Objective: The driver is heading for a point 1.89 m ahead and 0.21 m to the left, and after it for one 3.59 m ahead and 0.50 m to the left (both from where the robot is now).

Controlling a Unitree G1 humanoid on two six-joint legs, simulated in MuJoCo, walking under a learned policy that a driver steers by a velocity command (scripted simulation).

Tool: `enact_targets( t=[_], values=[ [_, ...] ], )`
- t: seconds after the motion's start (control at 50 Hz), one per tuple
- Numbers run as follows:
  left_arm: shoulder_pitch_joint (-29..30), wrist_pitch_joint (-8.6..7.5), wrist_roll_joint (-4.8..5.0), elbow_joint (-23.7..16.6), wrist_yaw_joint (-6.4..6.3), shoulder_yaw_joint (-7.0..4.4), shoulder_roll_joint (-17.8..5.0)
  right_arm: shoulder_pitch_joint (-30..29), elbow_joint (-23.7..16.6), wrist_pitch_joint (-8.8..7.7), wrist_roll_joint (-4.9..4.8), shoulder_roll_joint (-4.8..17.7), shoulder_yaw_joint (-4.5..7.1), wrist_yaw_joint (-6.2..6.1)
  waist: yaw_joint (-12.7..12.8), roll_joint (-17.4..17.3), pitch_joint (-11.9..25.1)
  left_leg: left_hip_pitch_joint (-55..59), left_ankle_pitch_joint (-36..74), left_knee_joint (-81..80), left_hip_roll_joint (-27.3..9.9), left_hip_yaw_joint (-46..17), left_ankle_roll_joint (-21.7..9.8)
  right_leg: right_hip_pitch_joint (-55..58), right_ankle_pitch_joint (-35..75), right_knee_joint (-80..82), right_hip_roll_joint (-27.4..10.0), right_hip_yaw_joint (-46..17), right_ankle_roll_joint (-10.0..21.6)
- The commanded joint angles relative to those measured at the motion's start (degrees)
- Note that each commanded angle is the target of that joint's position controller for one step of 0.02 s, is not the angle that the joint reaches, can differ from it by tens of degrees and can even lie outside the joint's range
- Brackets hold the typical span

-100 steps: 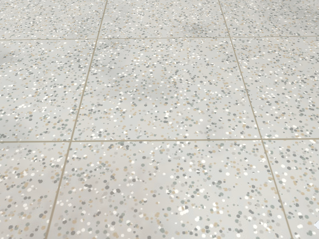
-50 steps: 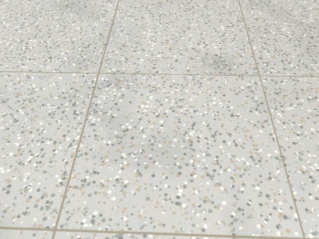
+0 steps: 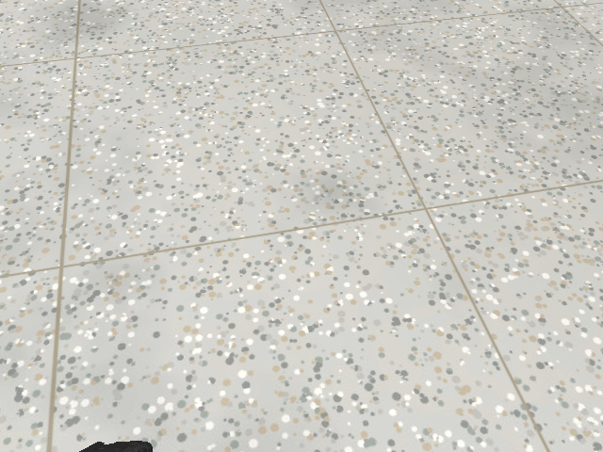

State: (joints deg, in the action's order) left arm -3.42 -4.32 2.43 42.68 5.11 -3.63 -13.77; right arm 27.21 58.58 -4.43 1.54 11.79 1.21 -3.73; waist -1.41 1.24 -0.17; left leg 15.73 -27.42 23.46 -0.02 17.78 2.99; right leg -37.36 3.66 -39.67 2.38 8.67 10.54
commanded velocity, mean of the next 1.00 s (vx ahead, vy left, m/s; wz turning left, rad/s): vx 0.18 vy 0.00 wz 0.33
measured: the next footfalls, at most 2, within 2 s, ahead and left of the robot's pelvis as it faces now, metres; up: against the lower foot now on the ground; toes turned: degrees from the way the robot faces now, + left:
left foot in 0.46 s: +0.45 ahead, +0.11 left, +0.00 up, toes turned -5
right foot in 0.98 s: +0.52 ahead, -0.07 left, +0.00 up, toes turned +32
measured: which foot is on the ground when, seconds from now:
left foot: down 0.00-0.02, up 0.04-0.44, down 0.46-0.98, up 1.00-1.00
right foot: down 0.00-0.48, up 0.50-0.96, down 0.98-1.00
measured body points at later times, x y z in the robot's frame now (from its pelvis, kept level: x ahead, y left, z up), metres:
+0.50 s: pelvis +0.29 +0.04 +0.02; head +0.32 +0.05 +0.46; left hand +0.47 +0.29 -0.09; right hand +0.39 -0.23 -0.08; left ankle +0.41 +0.12 -0.70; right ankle +0.18 -0.03 -0.68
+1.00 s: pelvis +0.39 +0.01 +0.03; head +0.43 +0.01 +0.48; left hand +0.43 +0.34 -0.06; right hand +0.67 -0.20 -0.04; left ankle +0.41 +0.12 -0.70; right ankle +0.48 -0.09 -0.70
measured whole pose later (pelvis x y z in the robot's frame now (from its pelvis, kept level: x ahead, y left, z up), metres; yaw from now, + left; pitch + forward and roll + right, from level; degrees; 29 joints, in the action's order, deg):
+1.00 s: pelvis +0.39 +0.01 +0.03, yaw +22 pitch +2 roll -1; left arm -6.1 -2.2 0.1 42.7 -0.5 -5.1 -17.7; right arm 9.1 30.3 3.9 -1.3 19.7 5.7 -2.1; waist -0.3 -2.2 -2.8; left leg -21.3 -13.8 33.2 13.1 -22.1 -1.6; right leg -18.6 -8.9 -26.4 4.6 -8.7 -0.8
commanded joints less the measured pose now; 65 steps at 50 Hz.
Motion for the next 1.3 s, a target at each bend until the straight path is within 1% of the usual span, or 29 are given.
enact_targets(
  t=[0.02, 0.04, 0.06, 0.08, 0.1, 0.16, 0.2, 0.26, 0.38, 0.42, 0.46, 0.48, 0.5, 0.52, 0.54, 0.56, 0.58, 0.64, 0.76, 0.88, 0.96, 0.98, 1.0, 1.02, 1.04, 1.06, 1.12, 1.2, 1.3],
  values=[
    [-27.5, 1.37, -0.51, 4.3, -2.34, -4.58, -11.7, -12.2, -9.2, -1.09, -0.48, 10.8, 2.5, 0.88, 16.4, 1.9, 4.6, -32.9, 34.8, 55.0, -3.3, -5.7, -0.5, 44.5, 5.2, 9.3, -1.8, -10.9, 4.7],
    [-21.4, 1.04, -3.65, 1.5, -2.8, -4.0, -14.1, -6.1, -13.8, -4.0, -0.38, 1.1, -0.08, 2.71, 4.5, 18.2, 9.2, -56.9, -9.0, 76.4, 5.5, -16.6, 0.1, 58.9, 22.5, 3.4, -12.1, -36.0, 13.8],
    [-21.4, 0.79, -4.75, -0.1, -2.79, -4.02, -13.3, -6.6, -16.7, -6.48, -2.34, 5.6, 0.31, 3.85, 6.2, 9.3, 21.8, -60.3, -5.9, 78.3, 4.5, -28.1, -3.0, 61.6, 2.5, 14.9, -18.0, -50.9, 19.0],
    [-19.5, 0.17, -3.62, -1.4, -2.73, -3.72, -11.1, -13.3, -19.2, -7.33, -3.45, 8.8, 1.08, 3.9, 5.9, 0.5, 13.7, -61.8, -1.9, 72.0, 2.6, -27.6, -5.0, 53.2, -4.4, 21.2, -16.3, -49.8, 15.9],
    [-13.3, -0.29, -2.31, -2.6, -2.49, -3.15, -10.0, -14.2, -19.6, -6.92, -3.22, 8.9, 1.56, 3.68, 1.2, -8.2, 5.2, -61.1, 1.7, 65.8, 0.3, -26.3, -4.5, 40.6, -3.9, 23.5, -14.6, -45.0, 13.3],
    [-3.3, -0.45, -2.74, -6.8, -3.35, -2.15, -8.5, -6.7, -17.0, -2.14, -1.84, 12.2, 3.14, 2.85, -4.8, -9.9, 1.2, -47.6, 5.2, 53.0, -6.5, -24.0, -0.3, 16.7, 12.8, 24.3, -11.5, -30.5, 9.6],
    [-5.4, -0.8, -2.88, -4.8, -4.33, -1.6, -7.8, -10.2, -18.6, -1.43, -0.46, 9.0, 2.37, 1.9, -3.1, -6.2, 1.3, -42.7, 12.1, 41.4, -5.9, -19.7, 1.0, 9.8, 27.0, 22.8, -6.6, -20.1, 7.4],
    [-10.1, -0.08, -2.81, -1.9, -5.6, -0.73, -5.8, -13.4, -18.3, -1.37, -0.95, 5.0, 0.77, 1.98, 1.0, 0.6, 6.3, -40.3, 30.5, 23.9, -4.7, -17.9, 0.1, 16.7, 25.7, 20.9, -3.1, -10.7, 3.2],
    [-9.0, 1.79, -3.81, -1.3, -6.48, -1.15, -8.1, -20.8, -22.6, -1.43, -2.38, 10.9, 2.77, 4.96, 4.8, 4.0, 3.9, -50.6, 27.6, 14.7, -4.1, -19.0, -3.3, 32.7, 19.5, 15.9, -11.8, -12.3, 1.1],
    [-7.5, 3.09, -3.19, -2.1, -7.31, -1.37, -8.3, -19.5, -23.5, -1.27, -2.03, 11.1, 3.28, 6.39, 4.0, 4.1, 3.2, -52.9, 20.2, 14.1, -3.3, -17.5, -4.6, 35.9, 21.4, 11.4, -13.8, -12.9, 0.5],
    [-4.3, 3.92, -2.48, -3.9, -8.24, -1.4, -8.0, -9.9, -21.6, -1.34, -1.67, 12.0, 4.35, 6.88, -0.7, 2.2, 6.0, -41.3, 25.0, 7.7, -0.2, -16.3, -7.7, 32.7, 27.0, -0.4, -10.9, -9.5, -2.8],
    [-3.7, 3.69, -3.26, -5.7, -8.46, -1.35, -8.0, -4.0, -21.3, -1.4, -1.32, 16.4, 5.9, 6.32, -3.0, -5.9, 9.6, -29.2, 47.6, 4.5, -5.6, -28.4, -12.0, 23.7, 12.7, -15.6, -4.6, -6.2, -6.9],
    [-8.7, 3.38, -5.0, -7.3, -7.27, -0.21, -3.7, -5.0, -22.6, -1.03, 0.16, 20.7, 6.46, 5.63, 2.0, -20.7, 14.1, -12.9, 64.6, 1.4, -17.2, -53.5, -23.3, 4.0, -36.6, -33.8, 8.8, -8.0, -11.6],
    [-10.6, 2.81, -3.77, -6.3, -6.02, -0.03, -6.3, -6.2, -24.5, -0.25, 0.39, 17.4, 5.98, 5.16, 0.6, -16.6, 21.1, -6.8, 49.2, -1.7, -18.3, -60.4, -24.5, -1.3, -40.1, -41.2, 6.7, -17.6, -11.0],
    [-6.9, 2.9, -2.53, -6.5, -5.54, -0.34, -8.0, -9.7, -26.2, 0.49, -0.45, 15.1, 5.56, 4.61, -0.1, -10.0, 17.3, -10.3, 39.4, -1.6, -16.4, -55.1, -21.7, -3.4, -35.6, -42.4, 4.4, -18.7, -10.8],
    [-3.7, 3.43, -2.87, -6.7, -5.74, -0.26, -7.4, -11.7, -27.1, 1.59, -1.76, 13.3, 5.14, 4.07, 0.1, -2.7, 12.7, -16.1, 32.1, -2.6, -13.5, -50.4, -18.6, -3.9, -31.7, -39.8, 2.8, -17.7, -11.1],
    [-1.7, 3.94, -3.37, -7.4, -6.07, -0.29, -7.0, -13.0, -27.9, 2.55, -2.59, 12.6, 4.8, 3.56, 0.7, -0.6, 9.6, -21.4, 27.1, -3.9, -11.8, -48.4, -17.1, -3.4, -29.1, -35.3, 1.5, -17.6, -11.4],
    [-1.1, 4.39, -2.71, -7.4, -6.21, -0.53, -5.6, -14.9, -29.3, 4.49, -2.25, 12.8, 5.26, 2.59, 2.3, -4.9, 6.2, -27.7, 20.8, -6.1, -5.6, -44.1, -13.8, 1.9, -25.6, -20.5, 2.0, -15.8, -12.2],
    [0.1, 3.63, -2.29, -5.5, -7.2, -1.16, -6.2, -14.3, -30.0, 6.37, -2.53, 15.3, 6.76, 0.62, 0.9, -9.0, 8.2, -25.9, 19.3, -4.6, -4.2, -46.9, -12.3, 4.5, -20.9, -8.3, 3.1, -18.0, -14.4],
    [1.8, 1.7, -1.84, -5.0, -6.31, -1.97, -7.6, -16.0, -31.3, 7.64, -2.35, 15.6, 7.06, 1.03, -0.7, -11.5, 6.5, -26.6, 17.1, -3.2, -2.7, -52.1, -12.3, 10.4, -20.2, 1.6, 3.4, -18.9, -13.7],
    [-3.6, 0.73, -1.79, -3.0, -5.51, -3.27, -10.0, -19.3, -32.5, 7.82, -3.19, 15.3, 6.72, 1.51, 2.2, -11.2, 6.6, -29.2, 16.5, 1.1, 0.0, -53.9, -10.0, 23.0, -12.1, 18.1, 1.1, -17.6, -12.0],
    [-3.9, 1.01, -2.32, -3.0, -5.55, -3.68, -11.7, -16.6, -32.0, 7.81, -3.1, 12.6, 5.8, 1.67, 0.8, -5.7, 9.0, -32.9, 4.4, 7.8, 3.2, -49.8, -8.0, 30.2, -9.1, 20.8, -6.1, -21.7, -9.2],
    [-1.9, 1.89, -3.58, -4.6, -5.8, -3.84, -15.0, -13.3, -31.7, 7.6, -2.8, 10.1, 4.81, 1.99, -1.6, 7.4, 8.9, -41.2, -7.5, 19.6, 10.2, -39.0, -5.4, 34.4, -3.7, 22.0, -17.5, -33.5, -2.9],
    [-2.8, 2.0, -5.53, -4.5, -5.65, -3.92, -14.7, -14.7, -33.0, 6.56, -2.38, 14.1, 5.88, 2.32, -1.1, 15.3, 6.3, -46.5, -9.8, 32.4, 11.0, -33.3, -2.6, 29.1, -1.7, 23.8, -22.9, -43.7, 4.4],
    [-0.7, 1.91, -4.66, -5.7, -5.77, -3.02, -11.7, -14.3, -31.3, 6.08, -1.53, 17.4, 6.59, 2.4, -1.3, 10.1, 4.8, -46.8, -6.0, 39.4, 7.8, -32.6, -0.7, 26.8, -3.3, 22.6, -22.2, -41.3, 5.3],
    [0.4, 2.17, -3.6, -6.1, -5.95, -2.13, -9.4, -14.5, -29.5, 6.16, -1.38, 16.9, 6.39, 2.32, -0.7, 5.9, 3.5, -45.7, -2.7, 41.8, 7.4, -32.1, 0.3, 25.4, -5.2, 21.5, -18.0, -35.5, 3.1],
    [0.9, 2.76, -2.64, -5.4, -5.44, 0.56, -6.0, -14.0, -28.0, 6.48, -0.29, 8.8, 3.37, 2.51, -1.4, 3.8, 2.1, -40.8, 1.3, 37.6, 3.6, -27.0, 2.7, 22.9, -7.0, 21.9, -10.9, -29.6, -0.3],
    [-5.8, 5.05, -1.81, -5.5, -5.66, -2.87, -15.0, -21.3, -29.7, 5.16, -1.8, 9.6, 3.65, 1.99, 3.6, 9.9, 1.4, -39.2, -1.3, 19.4, 4.6, -21.1, 3.2, 29.5, -3.1, 19.8, -8.3, -33.5, 0.2],
    [-5.8, 5.63, -0.19, -6.6, -6.41, -3.62, -14.0, -18.5, -26.9, 3.61, -3.07, 10.3, 4.4, 1.97, 2.0, 10.8, 5.5, -34.2, 4.6, 4.8, 5.5, -24.5, 0.8, 34.8, 0.6, 18.8, -9.5, -41.9, 0.0]
  ],
)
